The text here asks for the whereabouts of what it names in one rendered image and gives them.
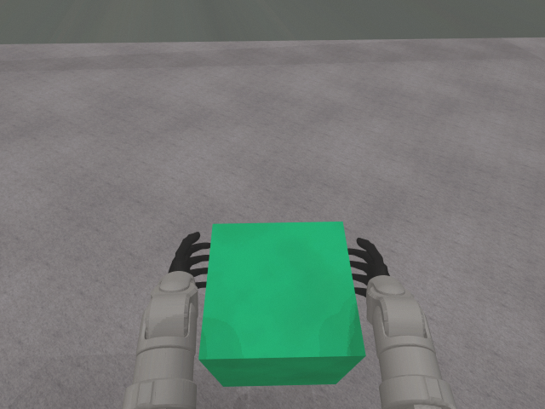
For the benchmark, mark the robot right forearm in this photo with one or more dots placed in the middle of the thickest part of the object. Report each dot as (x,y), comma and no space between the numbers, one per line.
(410,373)

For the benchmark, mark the robot left forearm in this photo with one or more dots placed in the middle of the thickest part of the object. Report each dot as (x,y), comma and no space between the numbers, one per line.
(163,375)

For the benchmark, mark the robot left hand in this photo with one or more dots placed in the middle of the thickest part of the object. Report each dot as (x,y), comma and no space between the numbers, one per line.
(183,261)

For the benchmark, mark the carton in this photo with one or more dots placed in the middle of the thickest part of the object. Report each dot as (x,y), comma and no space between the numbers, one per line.
(280,305)

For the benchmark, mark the robot right hand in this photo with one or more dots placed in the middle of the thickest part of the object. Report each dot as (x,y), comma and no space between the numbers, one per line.
(375,266)

